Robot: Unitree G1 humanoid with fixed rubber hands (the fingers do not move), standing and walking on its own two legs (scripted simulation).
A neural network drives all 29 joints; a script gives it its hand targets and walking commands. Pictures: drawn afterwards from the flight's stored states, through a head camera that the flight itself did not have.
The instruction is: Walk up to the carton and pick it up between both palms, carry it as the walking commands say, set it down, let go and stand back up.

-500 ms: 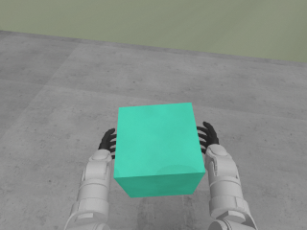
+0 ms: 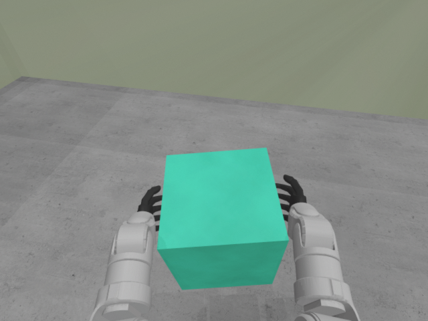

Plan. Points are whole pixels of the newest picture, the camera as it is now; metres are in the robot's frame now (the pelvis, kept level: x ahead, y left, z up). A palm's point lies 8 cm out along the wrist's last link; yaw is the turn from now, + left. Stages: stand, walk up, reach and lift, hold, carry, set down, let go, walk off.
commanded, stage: reach and lift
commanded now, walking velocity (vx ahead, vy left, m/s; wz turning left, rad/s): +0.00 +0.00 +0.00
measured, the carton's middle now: (221, 222) +0.32 -0.02 -0.02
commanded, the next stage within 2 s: hold in 0.98 s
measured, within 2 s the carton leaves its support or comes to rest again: neither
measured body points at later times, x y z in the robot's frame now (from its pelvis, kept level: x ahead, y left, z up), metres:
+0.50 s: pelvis +0.00 +0.00 +0.00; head -0.03 +0.00 +0.45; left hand +0.31 +0.15 +0.02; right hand +0.31 -0.15 +0.05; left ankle -0.01 +0.11 -0.74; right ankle +0.03 -0.10 -0.74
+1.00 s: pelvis +0.00 +0.00 +0.00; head -0.03 +0.00 +0.45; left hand +0.29 +0.15 +0.02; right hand +0.30 -0.16 +0.04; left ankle -0.01 +0.11 -0.74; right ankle +0.03 -0.10 -0.74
